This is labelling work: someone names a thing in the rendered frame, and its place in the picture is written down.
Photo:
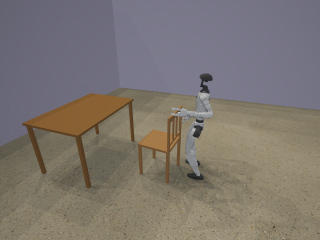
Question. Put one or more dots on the table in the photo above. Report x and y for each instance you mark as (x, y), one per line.
(75, 119)

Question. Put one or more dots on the robot right hand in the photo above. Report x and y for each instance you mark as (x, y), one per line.
(185, 119)

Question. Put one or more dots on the robot left hand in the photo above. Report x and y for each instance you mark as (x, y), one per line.
(182, 113)

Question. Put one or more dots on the robot left upper arm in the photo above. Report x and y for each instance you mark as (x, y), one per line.
(205, 101)

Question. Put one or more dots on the right robot thigh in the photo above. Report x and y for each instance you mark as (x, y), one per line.
(190, 128)

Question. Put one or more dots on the left robot forearm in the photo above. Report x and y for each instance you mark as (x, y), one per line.
(203, 115)

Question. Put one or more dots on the chair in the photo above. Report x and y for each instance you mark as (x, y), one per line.
(163, 142)

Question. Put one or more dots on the robot torso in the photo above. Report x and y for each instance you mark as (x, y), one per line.
(200, 108)

